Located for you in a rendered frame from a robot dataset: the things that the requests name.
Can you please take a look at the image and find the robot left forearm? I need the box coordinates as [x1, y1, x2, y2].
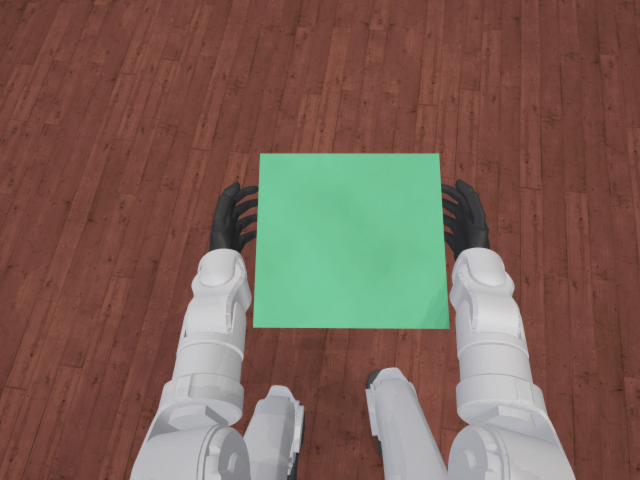
[130, 249, 252, 480]

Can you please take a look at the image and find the robot right shin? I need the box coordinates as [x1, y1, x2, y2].
[373, 368, 418, 441]

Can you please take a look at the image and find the carton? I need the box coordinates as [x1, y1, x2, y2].
[253, 153, 450, 329]

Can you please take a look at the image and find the robot right upper arm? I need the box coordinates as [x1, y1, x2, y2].
[446, 422, 575, 480]

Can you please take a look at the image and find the right robot hand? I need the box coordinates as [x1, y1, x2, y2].
[441, 179, 490, 262]

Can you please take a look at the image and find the robot left upper arm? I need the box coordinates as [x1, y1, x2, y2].
[131, 424, 251, 480]

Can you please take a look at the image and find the robot right forearm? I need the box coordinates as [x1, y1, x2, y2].
[449, 248, 576, 480]

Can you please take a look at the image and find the left robot hand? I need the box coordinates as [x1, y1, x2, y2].
[209, 181, 259, 255]

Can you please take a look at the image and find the robot right foot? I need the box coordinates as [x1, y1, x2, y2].
[366, 370, 383, 457]

